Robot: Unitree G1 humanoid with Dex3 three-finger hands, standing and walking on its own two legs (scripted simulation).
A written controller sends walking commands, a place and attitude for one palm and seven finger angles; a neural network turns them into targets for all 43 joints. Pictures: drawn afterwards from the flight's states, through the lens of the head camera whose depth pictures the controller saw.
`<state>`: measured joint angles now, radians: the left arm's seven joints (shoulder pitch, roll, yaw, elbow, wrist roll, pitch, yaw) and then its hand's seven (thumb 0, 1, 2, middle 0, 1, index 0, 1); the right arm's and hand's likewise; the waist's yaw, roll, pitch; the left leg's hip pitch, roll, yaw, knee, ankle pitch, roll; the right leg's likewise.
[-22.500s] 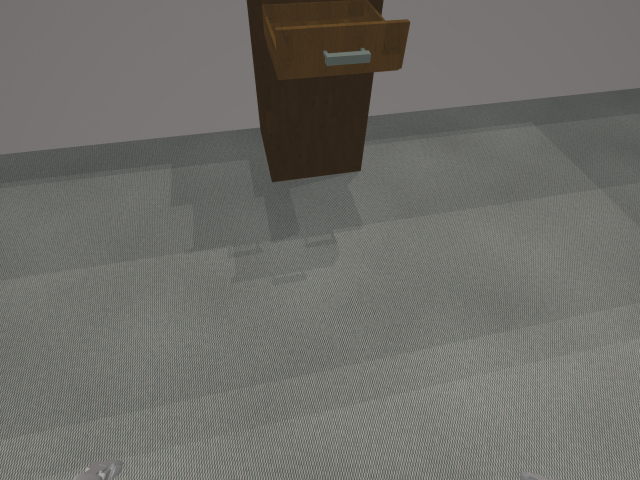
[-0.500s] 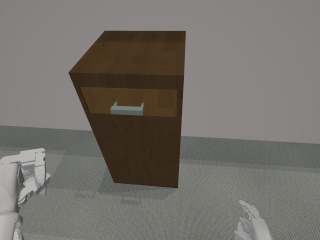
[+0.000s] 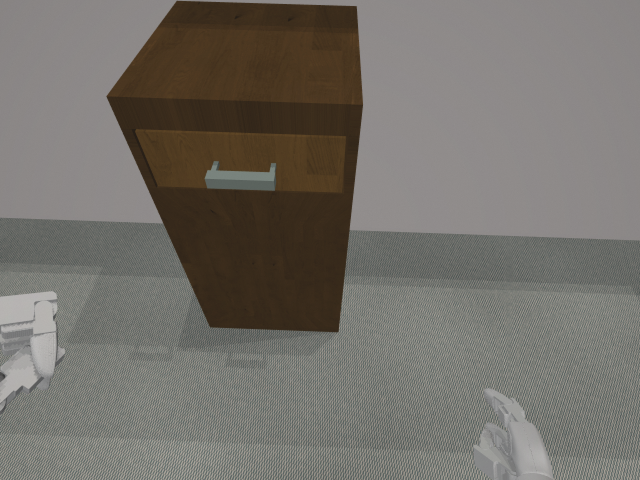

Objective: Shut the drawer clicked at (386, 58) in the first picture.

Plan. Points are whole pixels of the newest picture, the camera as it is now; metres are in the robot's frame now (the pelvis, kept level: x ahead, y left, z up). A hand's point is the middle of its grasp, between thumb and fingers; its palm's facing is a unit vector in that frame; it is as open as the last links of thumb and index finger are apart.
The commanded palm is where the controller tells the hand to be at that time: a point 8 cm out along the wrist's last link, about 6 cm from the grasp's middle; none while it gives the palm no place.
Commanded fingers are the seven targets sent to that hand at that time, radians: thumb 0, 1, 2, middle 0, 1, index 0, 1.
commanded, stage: step back with the hand held close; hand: left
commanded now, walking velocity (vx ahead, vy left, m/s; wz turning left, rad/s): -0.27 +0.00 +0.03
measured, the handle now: (242, 173) +0.65 +0.20 -0.03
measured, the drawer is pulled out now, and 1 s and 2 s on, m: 0.00 0.00 0.00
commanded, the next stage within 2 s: stop stepping back and stand still in 1.20 s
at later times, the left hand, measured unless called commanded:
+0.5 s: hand (38, 398) +0.16 +0.24 +0.16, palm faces +0.34 -0.80 -0.50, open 3.2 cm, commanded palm +0.08 +0.28 +0.18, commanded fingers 0.00 0.90 0.90 -1.40 -1.60 -1.40 -1.60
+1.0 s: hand out of the picture +0.09 +0.21 +0.17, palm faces +0.37 -0.81 -0.46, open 3.2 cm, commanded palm +0.02 +0.25 +0.18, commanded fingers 0.00 0.90 0.90 -1.40 -1.60 -1.40 -1.60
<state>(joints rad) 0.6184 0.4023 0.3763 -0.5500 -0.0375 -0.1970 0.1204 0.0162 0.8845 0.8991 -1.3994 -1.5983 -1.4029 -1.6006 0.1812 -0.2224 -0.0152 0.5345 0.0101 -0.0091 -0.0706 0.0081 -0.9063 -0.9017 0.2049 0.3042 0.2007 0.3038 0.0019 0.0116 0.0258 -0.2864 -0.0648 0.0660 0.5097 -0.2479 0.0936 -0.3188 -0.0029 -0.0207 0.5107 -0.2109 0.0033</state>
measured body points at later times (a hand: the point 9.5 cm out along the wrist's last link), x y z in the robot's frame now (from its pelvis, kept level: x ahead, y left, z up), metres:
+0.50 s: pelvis -0.05 +0.00 -0.01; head -0.01 +0.02 +0.43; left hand +0.13 +0.28 +0.19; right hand +0.12 -0.25 -0.09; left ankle +0.01 +0.06 -0.73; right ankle +0.03 -0.12 -0.73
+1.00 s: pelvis -0.09 -0.03 +0.00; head -0.06 -0.01 +0.45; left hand +0.07 +0.25 +0.19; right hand +0.09 -0.27 -0.07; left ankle -0.09 +0.08 -0.70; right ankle -0.04 -0.14 -0.73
